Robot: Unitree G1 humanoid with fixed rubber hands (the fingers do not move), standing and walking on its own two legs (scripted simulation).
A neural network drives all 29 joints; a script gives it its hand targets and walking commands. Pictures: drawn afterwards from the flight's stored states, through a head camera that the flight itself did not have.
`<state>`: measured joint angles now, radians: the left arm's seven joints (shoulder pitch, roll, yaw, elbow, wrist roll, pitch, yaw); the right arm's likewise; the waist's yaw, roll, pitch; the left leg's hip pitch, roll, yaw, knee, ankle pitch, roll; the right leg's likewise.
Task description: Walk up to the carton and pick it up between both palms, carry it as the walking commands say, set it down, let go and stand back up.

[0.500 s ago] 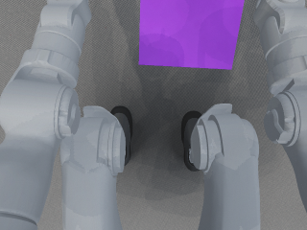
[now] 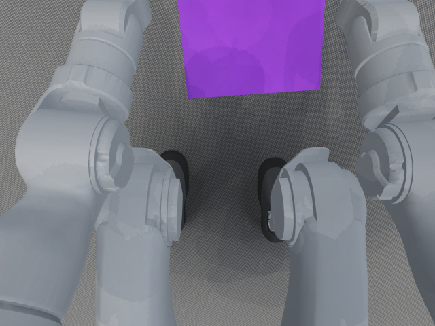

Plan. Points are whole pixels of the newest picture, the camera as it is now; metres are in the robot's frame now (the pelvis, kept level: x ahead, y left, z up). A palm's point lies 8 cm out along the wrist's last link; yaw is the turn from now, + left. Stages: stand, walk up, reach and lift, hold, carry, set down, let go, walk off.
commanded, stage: reach and lift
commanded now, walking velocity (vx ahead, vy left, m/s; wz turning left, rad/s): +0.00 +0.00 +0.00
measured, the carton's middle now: (244, 11) +0.51 -0.02 -0.27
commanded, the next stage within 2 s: none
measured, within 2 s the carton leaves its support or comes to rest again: leaves its support in 0.70 s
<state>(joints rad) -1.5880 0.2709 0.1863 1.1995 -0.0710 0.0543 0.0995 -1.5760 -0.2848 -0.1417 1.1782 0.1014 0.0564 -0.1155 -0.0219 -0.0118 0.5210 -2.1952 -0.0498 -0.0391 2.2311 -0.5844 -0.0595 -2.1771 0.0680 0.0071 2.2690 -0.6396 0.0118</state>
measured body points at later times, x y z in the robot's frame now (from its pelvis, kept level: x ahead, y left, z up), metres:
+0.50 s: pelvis +0.01 +0.01 -0.01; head +0.38 -0.01 +0.23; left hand +0.58 +0.13 -0.19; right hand +0.56 -0.15 -0.19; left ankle +0.12 +0.13 -0.33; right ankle +0.10 -0.11 -0.33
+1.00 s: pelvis -0.01 +0.01 +0.01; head +0.35 -0.01 +0.27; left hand +0.57 +0.12 -0.14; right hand +0.55 -0.15 -0.14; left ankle +0.12 +0.13 -0.33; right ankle +0.10 -0.11 -0.33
